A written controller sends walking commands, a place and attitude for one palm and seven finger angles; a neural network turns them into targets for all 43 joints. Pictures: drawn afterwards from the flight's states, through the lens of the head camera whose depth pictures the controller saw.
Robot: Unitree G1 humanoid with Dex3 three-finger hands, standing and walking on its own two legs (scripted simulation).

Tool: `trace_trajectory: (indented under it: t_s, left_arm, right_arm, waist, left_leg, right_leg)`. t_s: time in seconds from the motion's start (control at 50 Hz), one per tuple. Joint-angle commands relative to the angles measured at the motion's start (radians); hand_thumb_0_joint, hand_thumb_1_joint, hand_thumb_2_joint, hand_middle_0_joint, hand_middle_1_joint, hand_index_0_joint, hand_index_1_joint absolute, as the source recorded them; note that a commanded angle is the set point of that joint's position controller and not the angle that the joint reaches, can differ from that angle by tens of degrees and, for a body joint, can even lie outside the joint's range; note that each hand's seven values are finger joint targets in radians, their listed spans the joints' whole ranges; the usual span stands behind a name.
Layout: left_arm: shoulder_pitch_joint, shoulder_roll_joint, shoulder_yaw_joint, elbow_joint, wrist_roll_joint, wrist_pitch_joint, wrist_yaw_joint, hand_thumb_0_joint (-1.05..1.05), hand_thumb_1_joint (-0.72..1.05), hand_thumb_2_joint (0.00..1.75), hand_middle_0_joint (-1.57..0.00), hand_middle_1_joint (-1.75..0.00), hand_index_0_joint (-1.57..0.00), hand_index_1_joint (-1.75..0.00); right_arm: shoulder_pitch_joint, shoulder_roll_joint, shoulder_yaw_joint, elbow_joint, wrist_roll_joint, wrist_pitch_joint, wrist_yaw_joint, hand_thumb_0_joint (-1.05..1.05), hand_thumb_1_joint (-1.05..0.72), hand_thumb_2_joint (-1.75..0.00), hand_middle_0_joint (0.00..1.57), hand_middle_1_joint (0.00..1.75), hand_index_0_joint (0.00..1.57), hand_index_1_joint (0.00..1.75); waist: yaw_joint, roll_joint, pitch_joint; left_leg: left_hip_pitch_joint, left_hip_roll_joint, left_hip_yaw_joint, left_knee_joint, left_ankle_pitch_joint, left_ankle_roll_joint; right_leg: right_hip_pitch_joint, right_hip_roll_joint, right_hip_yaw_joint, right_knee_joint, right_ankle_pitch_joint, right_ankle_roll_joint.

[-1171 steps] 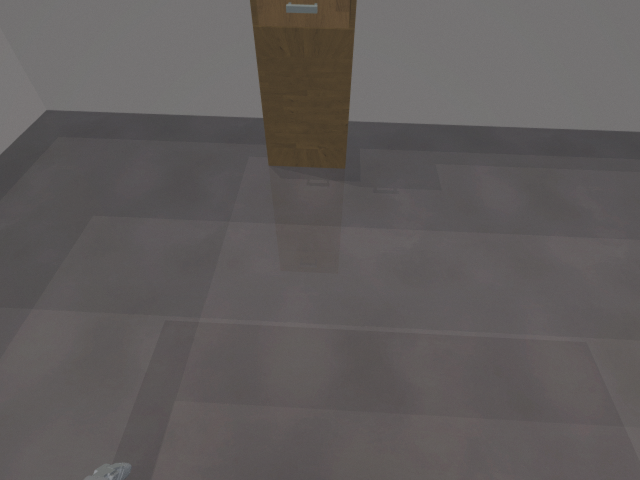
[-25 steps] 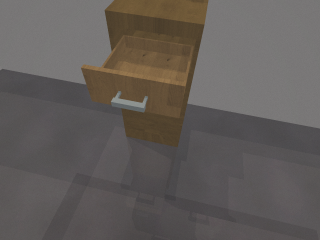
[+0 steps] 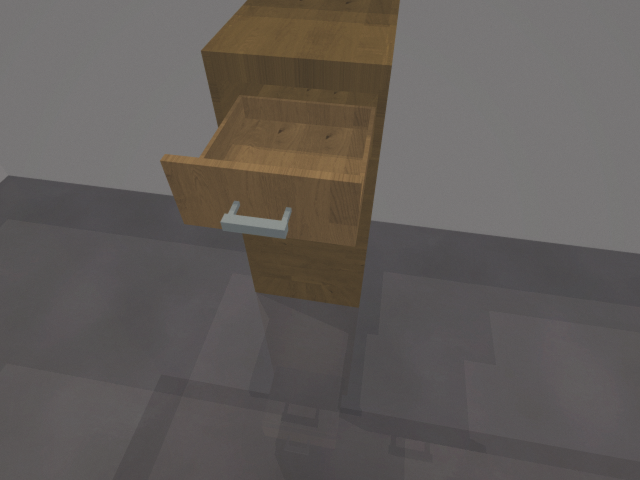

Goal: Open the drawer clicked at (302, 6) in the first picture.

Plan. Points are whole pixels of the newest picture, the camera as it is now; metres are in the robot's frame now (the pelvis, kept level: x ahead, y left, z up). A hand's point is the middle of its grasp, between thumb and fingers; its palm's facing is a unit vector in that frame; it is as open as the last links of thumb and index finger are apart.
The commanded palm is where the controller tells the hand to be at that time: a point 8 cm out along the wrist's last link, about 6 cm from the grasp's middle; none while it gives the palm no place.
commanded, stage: let the arm hang, fingers relaxed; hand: left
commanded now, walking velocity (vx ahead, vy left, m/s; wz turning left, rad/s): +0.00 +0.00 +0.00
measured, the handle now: (258, 217) +0.54 +0.14 -0.02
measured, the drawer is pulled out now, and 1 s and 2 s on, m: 0.29 0.29 0.29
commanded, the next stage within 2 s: look to check the result in 0.18 s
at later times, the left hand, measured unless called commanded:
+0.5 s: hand out of the picture +0.06 +0.23 -0.16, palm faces -0.01 -0.95 -0.32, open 7.4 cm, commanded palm none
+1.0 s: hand out of the picture +0.11 +0.24 -0.15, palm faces -0.03 -0.94 -0.34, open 7.4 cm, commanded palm none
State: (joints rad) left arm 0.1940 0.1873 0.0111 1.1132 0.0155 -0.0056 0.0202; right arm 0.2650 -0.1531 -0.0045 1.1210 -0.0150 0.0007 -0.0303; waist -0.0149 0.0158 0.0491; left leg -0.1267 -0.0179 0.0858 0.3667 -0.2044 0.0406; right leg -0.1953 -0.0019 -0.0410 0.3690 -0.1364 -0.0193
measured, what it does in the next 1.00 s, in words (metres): stands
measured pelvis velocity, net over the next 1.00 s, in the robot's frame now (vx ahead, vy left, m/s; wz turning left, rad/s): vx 0.02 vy -0.01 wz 0.01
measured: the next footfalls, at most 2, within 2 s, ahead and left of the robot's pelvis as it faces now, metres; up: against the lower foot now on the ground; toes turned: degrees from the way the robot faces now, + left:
none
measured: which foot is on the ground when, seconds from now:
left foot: down 0.00-1.00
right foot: down 0.00-1.00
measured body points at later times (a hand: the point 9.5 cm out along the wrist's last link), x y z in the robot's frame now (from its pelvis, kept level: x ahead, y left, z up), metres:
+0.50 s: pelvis +0.01 +0.00 +0.00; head +0.03 -0.01 +0.45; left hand +0.06 +0.28 -0.14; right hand +0.05 -0.28 -0.15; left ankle +0.00 +0.09 -0.75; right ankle +0.04 -0.11 -0.75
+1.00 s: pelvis +0.02 -0.01 +0.01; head +0.05 -0.01 +0.45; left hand +0.11 +0.28 -0.13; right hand +0.09 -0.30 -0.14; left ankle +0.00 +0.09 -0.75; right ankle +0.04 -0.11 -0.75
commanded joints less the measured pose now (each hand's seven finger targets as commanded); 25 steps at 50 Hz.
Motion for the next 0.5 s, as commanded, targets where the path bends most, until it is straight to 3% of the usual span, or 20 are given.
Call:
trace_trajectory:
  t_s: [0.0,0.08,0.18,0.34,0.36,0.48]
  left_arm:
    - [0.029,0.166,0.034,-0.029,0.001,-0.013,0.014,0.0,0.9,0.9,-0.2,-0.3,-0.2,-0.3]
    - [0.011,0.181,0.037,-0.034,0.001,-0.018,0.012,0.0,0.9,0.9,-0.2,-0.3,-0.2,-0.3]
    - [-0.019,0.206,0.039,-0.038,0.002,-0.018,0.009,0.0,0.9,0.9,-0.2,-0.3,-0.2,-0.3]
    - [-0.055,0.255,0.042,-0.034,0.001,-0.022,0.005,0.0,0.9,0.9,-0.2,-0.3,-0.2,-0.3]
    - [-0.051,0.263,0.044,-0.036,0.0,-0.025,0.005,0.0,0.9,0.9,-0.2,-0.3,-0.2,-0.3]
    - [-0.083,0.291,0.042,-0.029,-0.001,-0.024,0.004,0.0,0.9,0.9,-0.2,-0.3,-0.2,-0.3]
  right_arm:
    - [0.041,-0.147,-0.031,-0.02,0.002,-0.012,-0.006,0.0,-0.9,-0.9,0.2,0.3,0.2,0.3]
    - [0.008,-0.171,-0.036,-0.027,0.002,-0.016,-0.005,0.0,-0.9,-0.9,0.2,0.3,0.2,0.3]
    - [-0.028,-0.202,-0.038,-0.03,0.002,-0.014,-0.004,0.0,-0.9,-0.9,0.2,0.3,0.2,0.3]
    - [-0.07,-0.251,-0.039,-0.028,0.004,-0.016,0.0,0.0,-0.9,-0.9,0.2,0.3,0.2,0.3]
    - [-0.08,-0.258,-0.04,-0.034,0.006,-0.017,0.0,0.0,-0.9,-0.9,0.2,0.3,0.2,0.3]
    - [-0.11,-0.292,-0.042,-0.028,0.005,-0.013,0.002,0.0,-0.9,-0.9,0.2,0.3,0.2,0.3]
  waist:
    - [0.005,-0.004,0.041]
    - [0.004,-0.008,0.009]
    - [0.002,-0.001,0.022]
    - [0.001,-0.006,-0.035]
    - [0.003,-0.024,-0.037]
    - [-0.002,-0.002,-0.026]
  left_leg:
    - [-0.052,0.132,-0.136,-0.114,0.008,0.0]
    - [-0.016,0.135,-0.134,-0.109,0.047,-0.001]
    - [-0.011,0.138,-0.134,-0.12,0.03,-0.003]
    - [0.027,0.14,-0.135,-0.12,0.077,-0.006]
    - [0.043,0.144,-0.135,-0.118,0.088,-0.004]
    - [0.046,0.144,-0.136,-0.124,0.075,-0.008]
  right_leg:
    - [0.001,-0.093,0.105,-0.074,-0.031,-0.03]
    - [0.013,-0.098,0.107,-0.078,0.006,-0.03]
    - [0.006,-0.1,0.114,-0.091,-0.011,-0.03]
    - [0.046,-0.11,0.12,-0.097,0.04,-0.031]
    - [0.042,-0.112,0.117,-0.101,0.055,-0.032]
    - [0.043,-0.117,0.124,-0.119,0.045,-0.031]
